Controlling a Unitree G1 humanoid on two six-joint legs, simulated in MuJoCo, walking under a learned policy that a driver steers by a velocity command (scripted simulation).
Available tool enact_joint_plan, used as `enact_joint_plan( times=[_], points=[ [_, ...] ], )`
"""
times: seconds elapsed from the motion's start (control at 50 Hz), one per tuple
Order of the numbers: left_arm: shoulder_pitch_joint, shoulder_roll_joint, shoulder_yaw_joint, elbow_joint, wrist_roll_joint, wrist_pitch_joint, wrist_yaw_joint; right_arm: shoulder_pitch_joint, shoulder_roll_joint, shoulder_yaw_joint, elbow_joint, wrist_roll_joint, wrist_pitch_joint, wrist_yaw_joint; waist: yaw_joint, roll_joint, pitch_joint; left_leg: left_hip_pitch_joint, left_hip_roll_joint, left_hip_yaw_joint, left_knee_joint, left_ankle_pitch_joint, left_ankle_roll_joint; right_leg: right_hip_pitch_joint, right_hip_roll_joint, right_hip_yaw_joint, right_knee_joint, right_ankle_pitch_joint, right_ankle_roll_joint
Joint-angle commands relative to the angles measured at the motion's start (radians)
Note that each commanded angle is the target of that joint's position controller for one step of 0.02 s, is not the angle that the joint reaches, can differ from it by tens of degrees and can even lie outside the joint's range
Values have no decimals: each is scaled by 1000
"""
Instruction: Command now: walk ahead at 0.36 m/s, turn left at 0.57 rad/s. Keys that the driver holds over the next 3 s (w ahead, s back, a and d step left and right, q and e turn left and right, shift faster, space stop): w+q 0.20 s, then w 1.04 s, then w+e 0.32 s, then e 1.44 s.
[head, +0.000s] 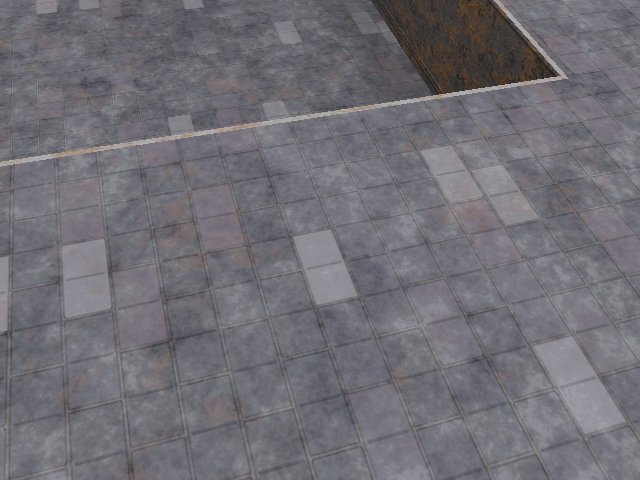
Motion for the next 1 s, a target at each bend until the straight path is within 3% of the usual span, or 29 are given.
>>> enact_joint_plan(
  times=[0.02, 0.08, 0.2, 0.26, 0.3, 0.32, 0.34, 0.36, 0.38, 0.4, 0.42, 0.46, 0.52, 0.6, 0.68, 0.74, 0.76, 0.78, 0.8, 0.82, 0.84, 0.86, 0.88, 0.9, 0.92, 0.94, 1.0],
  points=[
    [-57, 77, 22, -68, 8, -18, 5, -18, -156, -35, -83, -5, -28, -19, 17, 88, -54, 139, 229, -307, -234, 48, 173, -120, -9, 29, -152, 142, 26],
    [-123, 42, 7, -88, 3, -18, 5, 27, -176, -42, -78, 0, -28, -27, -13, 114, -33, 119, 210, -285, -232, 22, 157, -80, 20, 35, -342, 240, 45],
    [-191, 67, 6, -131, -14, -37, -12, 72, -180, -44, -67, 7, -16, -24, -47, 153, -12, 99, 215, -345, -170, -35, 135, 32, 53, 48, -519, 256, 48],
    [-115, 91, 14, -115, -13, -56, -22, 66, -156, -34, -65, 3, -12, -24, -12, 189, -34, 127, 226, -377, -100, -6, 115, 147, 53, 24, -576, 228, 16],
    [28, 116, 30, -75, 2, -65, -16, 56, -103, -14, -70, -2, -12, -25, 55, 182, -88, 82, 162, -346, 41, 62, 68, 359, 23, 35, -619, 214, -33],
    [180, 169, 43, -53, 14, -66, -10, 41, -50, 6, -89, -17, -16, -24, 119, 63, -187, -36, 94, -250, 319, 1, 24, 567, -134, 201, -633, 162, -98],
    [283, 270, 71, -12, 23, -54, -17, 127, -27, 13, -121, 13, -32, -26, 81, -289, -232, -381, -33, -129, 609, -314, -34, 797, -314, 647, -753, -81, -256],
    [273, 186, 53, -15, -3, -54, -25, 132, -119, -3, -98, 27, -41, -29, 92, -218, -157, -529, 14, -180, 774, -363, -41, 782, -347, 758, -797, -245, -276],
    [239, 120, 35, -24, -11, -49, -25, 59, -153, -10, -96, 24, -43, -25, 100, -125, -60, -570, 52, -188, 818, -273, -33, 703, -310, 619, -790, -208, -242],
    [196, 97, 25, -37, -2, -42, -24, 18, -139, -6, -97, 10, -42, -23, 82, -57, -32, -542, 86, -152, 806, -196, -30, 625, -261, 500, -798, -106, -215],
    [165, 80, 17, -39, 3, -36, -23, -16, -129, -5, -107, -4, -46, -19, 65, -38, -4, -526, 118, -129, 758, -139, -32, 559, -232, 432, -817, -6, -210],
    [149, 62, 5, -38, 9, -36, -20, -23, -105, -3, -112, -8, -44, -10, 40, -66, -7, -444, 158, -87, 684, -83, -41, 475, -181, 322, -854, 143, -197],
    [191, 99, 12, -15, -5, -37, -14, -80, -70, 11, -139, -14, -40, -8, 48, -59, 2, -455, 172, -40, 562, -20, -71, 457, -170, 229, -887, 318, -216],
    [243, 128, 13, 6, -15, -23, -4, -201, -35, 30, -172, -9, -48, 2, 86, -54, 10, -397, 154, 1, 304, 164, -81, 454, -137, 116, -891, 410, -187],
    [312, 141, 10, 32, -25, -9, -4, -308, -43, 32, -202, 5, -51, 22, 120, -56, 40, -332, 121, 24, 162, 225, -73, 482, -163, 101, -874, 380, -175],
    [322, 160, 15, 47, -28, 6, 0, -331, -70, 24, -222, 7, -57, 36, 97, -68, 50, -298, 104, 25, 97, 148, -34, 560, -205, 110, -825, 459, -154],
    [313, 172, 18, 47, -28, 11, 3, -295, -90, 15, -215, 4, -59, 36, 67, -74, 27, -230, 85, 39, 78, 121, -17, 574, -205, 99, -776, 577, -143],
    [297, 178, 18, 45, -29, 16, 5, -206, -116, 0, -190, -1, -59, 33, 9, -70, -29, -90, 57, 66, 45, 128, 7, 566, -180, 64, -667, 738, -125],
    [294, 161, 10, 39, -23, 18, 7, -51, -162, -23, -143, -5, -56, 24, -61, -51, -129, 141, 60, 62, 46, 148, 39, 492, -132, 23, -483, 789, -98],
    [290, 108, -12, 5, 7, 14, 10, 145, -242, -45, -109, -20, -50, 10, -128, 84, -289, 458, 273, -175, 84, 191, 110, 266, -70, -23, -146, 474, -60],
    [411, -3, -45, -7, -4, -9, 3, 155, -295, -46, -98, -26, -47, 18, -45, 347, -401, 696, 472, -649, -53, -21, 256, -86, 95, 17, 154, -226, -15],
    [353, 109, -20, 4, -27, -25, -4, 151, -200, -24, -99, -14, -47, 20, -83, 245, -347, 652, 447, -686, -111, -137, 233, -199, 41, 109, 260, -239, -24],
    [260, 142, -10, -27, -41, -32, -8, 81, -167, -10, -102, -8, -48, 19, -71, 191, -197, 522, 410, -527, -126, -80, 194, -249, -5, 80, 259, -147, -31],
    [213, 129, -12, -33, -32, -33, -5, 16, -150, -2, -107, -12, -48, 21, -40, 105, -125, 380, 364, -415, -148, 28, 172, -212, -45, 58, 214, -58, -27],
    [195, 121, -8, -38, -15, -28, -2, -32, -131, 3, -109, -20, -49, 26, -9, 85, -77, 269, 329, -344, -179, 111, 163, -170, -70, 54, 159, -6, -19],
    [213, 109, -6, -34, -12, -16, -3, -59, -112, 9, -109, -26, -54, 28, 24, 98, -65, 198, 302, -294, -213, 154, 157, -113, -91, 62, 128, 28, -15],
    [220, 66, -12, -36, -8, 15, 2, -60, -124, 3, -80, -17, -74, 29, 56, 106, -37, 106, 283, -205, -282, 215, 175, -81, -99, 50, 48, 92, 10]
  ],
)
